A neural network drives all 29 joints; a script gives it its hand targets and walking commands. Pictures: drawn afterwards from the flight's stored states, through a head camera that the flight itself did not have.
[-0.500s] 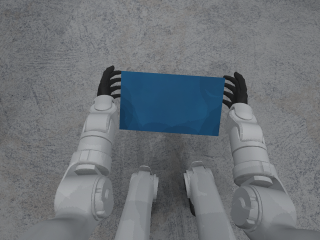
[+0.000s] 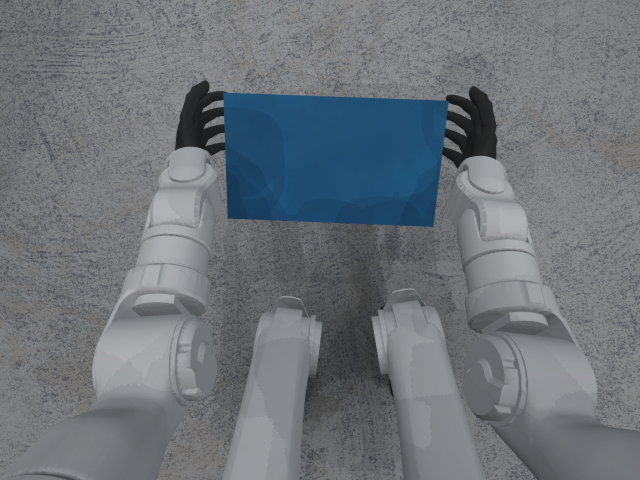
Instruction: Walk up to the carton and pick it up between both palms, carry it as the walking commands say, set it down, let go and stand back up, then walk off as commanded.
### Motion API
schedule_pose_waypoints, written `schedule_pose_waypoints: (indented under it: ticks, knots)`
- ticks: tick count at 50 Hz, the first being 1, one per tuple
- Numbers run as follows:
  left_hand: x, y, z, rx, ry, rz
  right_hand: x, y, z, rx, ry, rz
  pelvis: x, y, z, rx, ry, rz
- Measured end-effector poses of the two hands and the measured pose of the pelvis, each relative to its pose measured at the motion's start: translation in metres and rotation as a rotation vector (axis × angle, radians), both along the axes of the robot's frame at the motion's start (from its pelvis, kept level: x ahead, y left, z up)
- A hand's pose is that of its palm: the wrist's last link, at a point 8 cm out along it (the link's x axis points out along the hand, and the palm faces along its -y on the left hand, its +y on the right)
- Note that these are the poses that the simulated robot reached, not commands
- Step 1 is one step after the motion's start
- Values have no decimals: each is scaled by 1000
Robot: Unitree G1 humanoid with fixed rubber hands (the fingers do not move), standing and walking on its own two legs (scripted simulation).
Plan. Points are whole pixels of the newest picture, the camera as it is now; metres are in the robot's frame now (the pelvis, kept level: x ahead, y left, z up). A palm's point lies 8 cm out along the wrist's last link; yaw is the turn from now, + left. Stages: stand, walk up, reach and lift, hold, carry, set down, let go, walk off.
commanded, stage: set down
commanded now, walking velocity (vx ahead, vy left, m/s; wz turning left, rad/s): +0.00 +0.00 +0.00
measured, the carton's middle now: (332, 154) +0.51 +0.00 -0.23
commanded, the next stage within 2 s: none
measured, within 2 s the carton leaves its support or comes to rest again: neither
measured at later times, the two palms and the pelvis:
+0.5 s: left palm (225, 154) +0.51 +0.15 -0.20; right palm (461, 163) +0.47 -0.18 -0.20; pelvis -0.02 +0.01 -0.06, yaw -1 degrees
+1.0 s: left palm (224, 126) +0.55 +0.15 -0.21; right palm (452, 157) +0.49 -0.18 -0.22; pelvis -0.01 +0.01 -0.10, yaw +0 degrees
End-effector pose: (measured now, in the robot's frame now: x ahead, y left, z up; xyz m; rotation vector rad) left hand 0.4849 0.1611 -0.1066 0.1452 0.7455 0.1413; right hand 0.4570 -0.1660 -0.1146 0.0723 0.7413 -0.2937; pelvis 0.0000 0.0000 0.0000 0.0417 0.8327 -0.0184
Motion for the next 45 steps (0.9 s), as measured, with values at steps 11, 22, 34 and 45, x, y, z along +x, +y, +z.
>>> schedule_pose_waypoints:
  ticks: [11,22,34,45]
  knots:
    - [25,-14,-35,-76,-52,-38,4,-12,-22,-101,-22,-13,-9,-2,-31,-26,5,37]
    - [17,-22,-86,-43,22,-96,11,-25,-66,-50,-14,-47,-19,13,-56,-34,-5,17]
    - [51,10,-116,-84,-58,-45,31,9,-109,-35,-42,28,-20,7,-81,-41,-91,38]
    - [64,-2,-107,-59,-38,-75,35,-4,-109,-23,-19,45,-9,16,-97,-54,-44,57]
